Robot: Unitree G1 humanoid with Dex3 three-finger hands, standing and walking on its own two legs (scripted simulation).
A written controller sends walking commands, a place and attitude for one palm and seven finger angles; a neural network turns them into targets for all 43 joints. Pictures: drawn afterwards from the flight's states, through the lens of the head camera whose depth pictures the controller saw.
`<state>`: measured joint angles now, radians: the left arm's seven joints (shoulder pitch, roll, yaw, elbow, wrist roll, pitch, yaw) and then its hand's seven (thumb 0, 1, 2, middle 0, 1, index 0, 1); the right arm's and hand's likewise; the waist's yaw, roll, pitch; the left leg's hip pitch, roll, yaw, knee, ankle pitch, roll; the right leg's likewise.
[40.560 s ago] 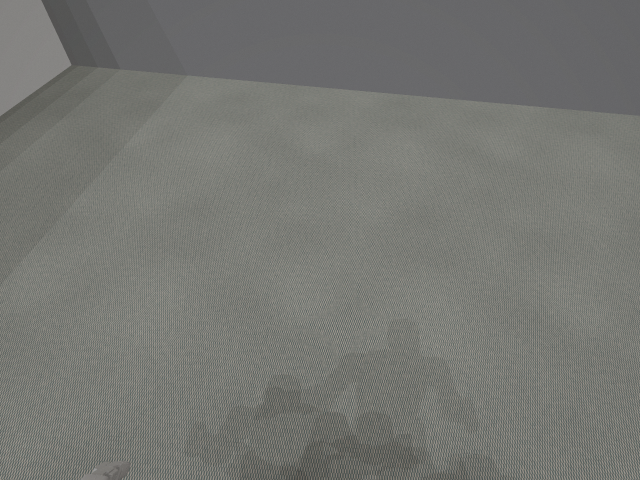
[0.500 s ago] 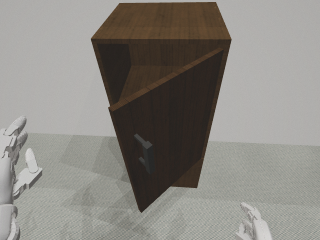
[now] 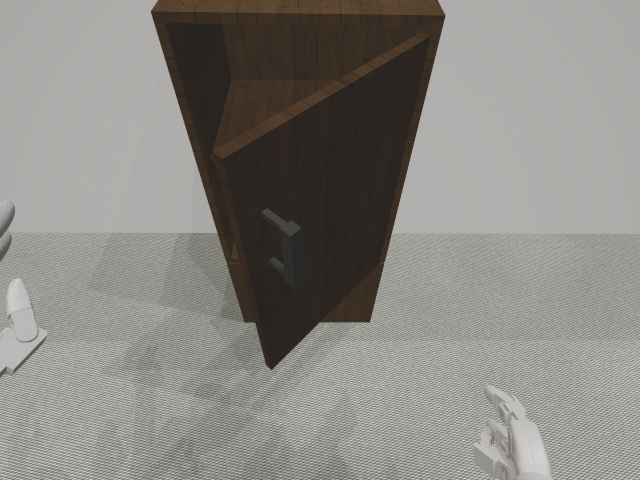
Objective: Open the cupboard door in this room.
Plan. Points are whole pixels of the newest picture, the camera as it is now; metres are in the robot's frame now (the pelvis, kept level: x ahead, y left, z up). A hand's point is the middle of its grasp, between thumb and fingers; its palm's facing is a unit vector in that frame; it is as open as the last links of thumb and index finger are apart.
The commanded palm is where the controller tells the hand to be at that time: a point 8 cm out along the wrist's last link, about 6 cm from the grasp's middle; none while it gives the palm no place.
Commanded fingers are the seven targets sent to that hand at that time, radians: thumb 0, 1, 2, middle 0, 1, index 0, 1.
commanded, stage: step back with the hand held close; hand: left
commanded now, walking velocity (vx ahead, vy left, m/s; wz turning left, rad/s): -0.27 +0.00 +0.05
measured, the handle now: (282, 249) +0.40 +0.08 +0.05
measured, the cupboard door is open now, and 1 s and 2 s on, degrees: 47 47 47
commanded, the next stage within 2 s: stop stepping back and stand still in 0.50 s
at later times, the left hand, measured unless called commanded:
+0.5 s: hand out of the picture +0.10 +0.26 +0.17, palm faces +0.52 -0.66 -0.54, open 7.4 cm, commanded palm +0.03 +0.29 +0.18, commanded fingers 0.00 0.90 0.90 -0.20 -0.30 -0.20 -0.30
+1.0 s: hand out of the picture -0.07 +0.26 +0.17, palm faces +0.62 -0.66 -0.44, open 7.4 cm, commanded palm -0.12 +0.27 +0.18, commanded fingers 0.00 0.90 0.90 -0.20 -0.30 -0.20 -0.30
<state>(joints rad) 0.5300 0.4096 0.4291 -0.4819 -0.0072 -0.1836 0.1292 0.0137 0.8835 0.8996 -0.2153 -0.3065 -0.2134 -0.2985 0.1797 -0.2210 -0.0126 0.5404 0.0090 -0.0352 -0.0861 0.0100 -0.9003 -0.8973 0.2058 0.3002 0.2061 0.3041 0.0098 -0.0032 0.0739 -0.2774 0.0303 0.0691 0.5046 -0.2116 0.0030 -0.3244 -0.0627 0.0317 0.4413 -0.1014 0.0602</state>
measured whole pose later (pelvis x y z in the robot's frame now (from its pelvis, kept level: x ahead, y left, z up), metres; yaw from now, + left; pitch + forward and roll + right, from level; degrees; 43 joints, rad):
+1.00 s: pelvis -0.22 -0.05 +0.00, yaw +8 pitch -2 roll +4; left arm 0.49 0.35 0.45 -0.37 -0.02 -0.23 0.13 0.01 0.88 0.90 -0.21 -0.31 -0.21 -0.30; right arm 0.28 -0.20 -0.01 0.72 -0.01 -0.14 -0.08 0.01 -0.90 -0.90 0.21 0.30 0.21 0.30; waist 0.03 -0.05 -0.01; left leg -0.37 -0.02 0.06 0.88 -0.45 0.00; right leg -0.38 -0.03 0.05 0.59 -0.21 -0.02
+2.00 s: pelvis -0.25 -0.06 +0.00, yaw +2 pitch +0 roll +0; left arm 0.57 0.41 0.43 -0.48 -0.03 -0.22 0.15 0.01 0.88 0.90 -0.22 -0.31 -0.21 -0.30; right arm 0.21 -0.21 -0.01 0.64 0.00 -0.12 -0.07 0.01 -0.90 -0.90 0.21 0.30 0.21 0.30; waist 0.00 -0.01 0.05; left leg -0.23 0.02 0.07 0.48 -0.25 0.00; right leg -0.24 0.03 -0.05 0.50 -0.26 -0.05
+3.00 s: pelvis -0.27 -0.04 +0.01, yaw +3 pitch -1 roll +0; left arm 0.23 0.19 0.01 1.15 0.01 0.00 0.02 0.00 0.91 0.90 -0.20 -0.30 -0.20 -0.30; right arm 0.28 -0.17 0.00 1.13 -0.02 0.02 -0.01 0.00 -0.90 -0.90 0.20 0.30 0.20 0.30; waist -0.01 0.04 0.04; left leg -0.20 -0.01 0.07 0.39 -0.18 0.03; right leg -0.20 0.00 -0.05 0.40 -0.19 -0.02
